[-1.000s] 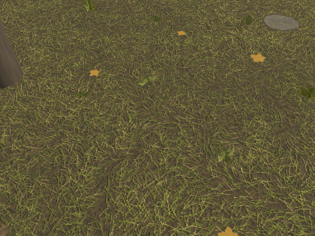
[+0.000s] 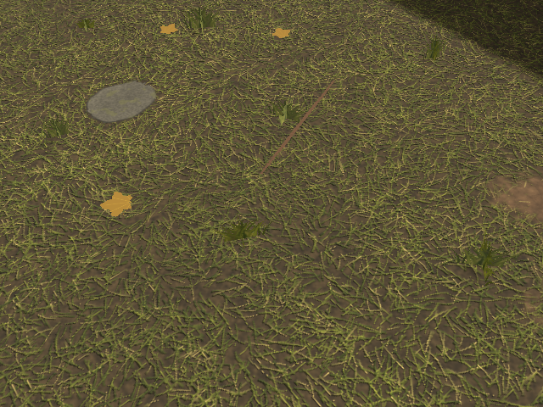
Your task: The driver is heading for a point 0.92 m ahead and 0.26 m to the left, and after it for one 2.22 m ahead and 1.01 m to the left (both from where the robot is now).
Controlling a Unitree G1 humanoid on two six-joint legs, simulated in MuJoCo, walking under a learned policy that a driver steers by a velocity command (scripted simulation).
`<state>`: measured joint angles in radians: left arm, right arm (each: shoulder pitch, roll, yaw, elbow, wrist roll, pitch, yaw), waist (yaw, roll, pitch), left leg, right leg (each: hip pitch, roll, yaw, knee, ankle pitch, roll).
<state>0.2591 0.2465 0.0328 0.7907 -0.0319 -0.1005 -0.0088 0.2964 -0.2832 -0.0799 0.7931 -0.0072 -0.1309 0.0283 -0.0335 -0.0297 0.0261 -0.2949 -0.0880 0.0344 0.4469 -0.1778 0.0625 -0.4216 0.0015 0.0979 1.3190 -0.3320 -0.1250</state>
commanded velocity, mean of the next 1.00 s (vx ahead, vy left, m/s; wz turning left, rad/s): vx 0.88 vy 0.00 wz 0.44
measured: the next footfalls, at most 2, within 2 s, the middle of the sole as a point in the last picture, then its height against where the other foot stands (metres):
right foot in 0.32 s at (350, 382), level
left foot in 0.82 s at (250, 249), level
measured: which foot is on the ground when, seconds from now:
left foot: down 0.00-0.34, up 0.36-0.80, down 0.82-1.00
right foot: up 0.00-0.30, down 0.32-0.82, up 0.84-1.00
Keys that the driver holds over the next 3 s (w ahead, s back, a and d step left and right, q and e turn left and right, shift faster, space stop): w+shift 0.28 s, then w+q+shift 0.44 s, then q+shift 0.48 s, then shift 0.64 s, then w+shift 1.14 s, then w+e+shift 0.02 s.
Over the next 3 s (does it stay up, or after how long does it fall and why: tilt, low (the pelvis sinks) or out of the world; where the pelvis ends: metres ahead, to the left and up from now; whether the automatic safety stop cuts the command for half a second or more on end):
stays up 1.52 0.61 0.00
